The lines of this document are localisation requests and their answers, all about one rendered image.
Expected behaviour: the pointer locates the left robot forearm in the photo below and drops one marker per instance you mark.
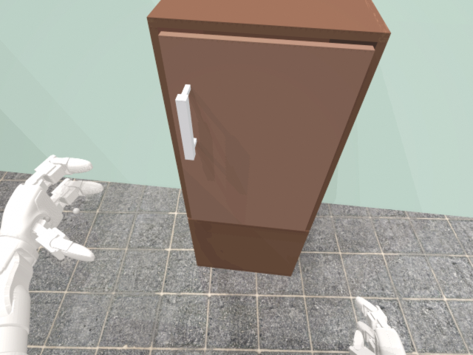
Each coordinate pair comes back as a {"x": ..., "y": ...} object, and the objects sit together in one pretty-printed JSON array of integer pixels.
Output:
[{"x": 17, "y": 258}]

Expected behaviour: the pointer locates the robot right hand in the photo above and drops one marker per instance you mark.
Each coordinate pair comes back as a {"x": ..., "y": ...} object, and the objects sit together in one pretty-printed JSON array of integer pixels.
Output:
[{"x": 382, "y": 339}]

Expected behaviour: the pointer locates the robot left hand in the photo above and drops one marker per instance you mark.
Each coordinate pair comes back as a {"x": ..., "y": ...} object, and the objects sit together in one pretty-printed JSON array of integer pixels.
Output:
[{"x": 29, "y": 204}]

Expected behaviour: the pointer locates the cupboard door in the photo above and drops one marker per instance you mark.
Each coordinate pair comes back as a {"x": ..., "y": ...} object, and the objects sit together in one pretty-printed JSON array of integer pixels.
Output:
[{"x": 268, "y": 115}]

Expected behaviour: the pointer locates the handle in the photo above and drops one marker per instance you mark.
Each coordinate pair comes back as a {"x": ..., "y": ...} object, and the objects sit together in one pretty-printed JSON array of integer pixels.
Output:
[{"x": 184, "y": 117}]

